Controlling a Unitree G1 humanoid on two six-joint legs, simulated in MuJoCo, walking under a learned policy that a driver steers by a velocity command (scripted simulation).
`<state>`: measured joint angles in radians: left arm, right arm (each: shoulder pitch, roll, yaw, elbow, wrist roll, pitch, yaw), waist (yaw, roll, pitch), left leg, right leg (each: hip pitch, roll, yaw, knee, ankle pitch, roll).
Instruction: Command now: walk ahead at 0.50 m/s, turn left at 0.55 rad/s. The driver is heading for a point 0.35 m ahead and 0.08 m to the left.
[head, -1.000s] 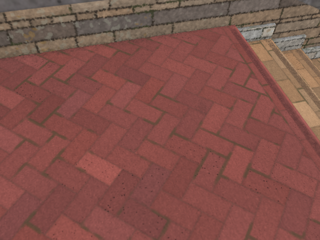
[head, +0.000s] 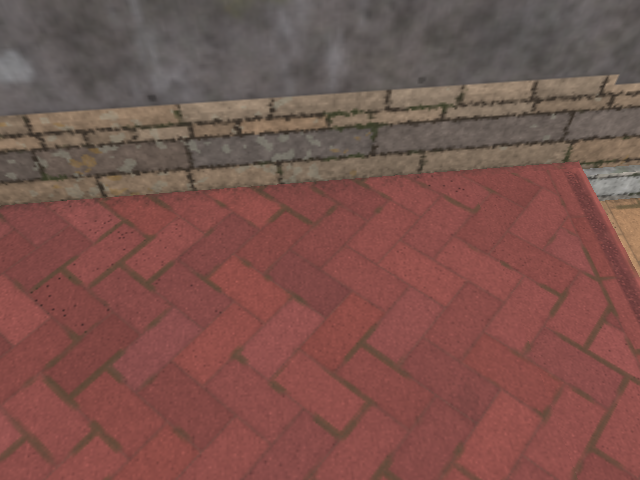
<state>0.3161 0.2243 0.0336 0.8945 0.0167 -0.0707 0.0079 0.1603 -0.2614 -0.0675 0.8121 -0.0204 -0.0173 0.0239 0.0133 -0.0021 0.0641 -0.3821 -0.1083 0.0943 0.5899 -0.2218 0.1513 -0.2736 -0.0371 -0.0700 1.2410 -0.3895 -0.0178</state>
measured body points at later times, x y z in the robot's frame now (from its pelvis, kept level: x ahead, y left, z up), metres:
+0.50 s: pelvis +0.20 -0.03 +0.01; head +0.24 -0.04 +0.45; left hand +0.28 +0.25 -0.09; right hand +0.33 -0.29 -0.13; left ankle +0.08 +0.04 -0.65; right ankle +0.31 -0.09 -0.72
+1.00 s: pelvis +0.22 -0.02 +0.02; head +0.21 -0.02 +0.47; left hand +0.20 +0.24 -0.12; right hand +0.34 -0.24 -0.12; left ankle +0.16 +0.07 -0.72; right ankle +0.31 -0.10 -0.72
